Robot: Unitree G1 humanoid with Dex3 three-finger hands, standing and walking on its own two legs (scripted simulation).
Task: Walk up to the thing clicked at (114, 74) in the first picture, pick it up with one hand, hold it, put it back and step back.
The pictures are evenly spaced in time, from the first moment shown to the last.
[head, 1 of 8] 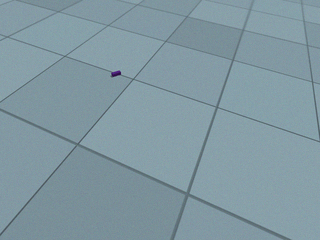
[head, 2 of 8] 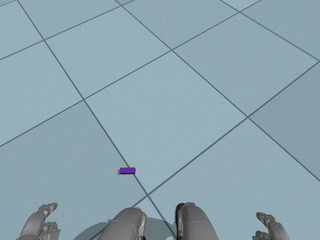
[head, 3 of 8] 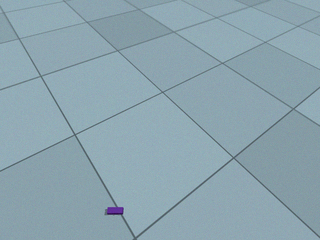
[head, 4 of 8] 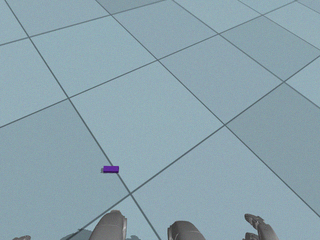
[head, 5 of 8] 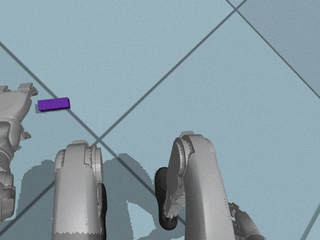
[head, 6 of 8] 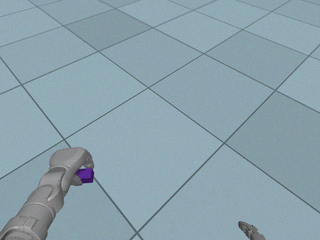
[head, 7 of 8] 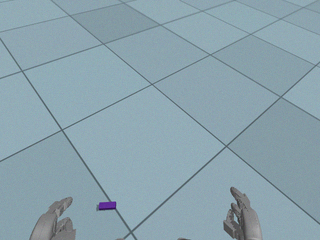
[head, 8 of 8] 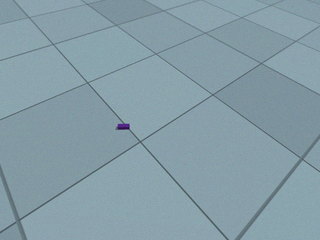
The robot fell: no
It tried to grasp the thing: yes
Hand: left
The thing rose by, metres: 0.67
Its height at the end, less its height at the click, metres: +0.00
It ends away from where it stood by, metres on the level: 0.01
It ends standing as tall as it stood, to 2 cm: yes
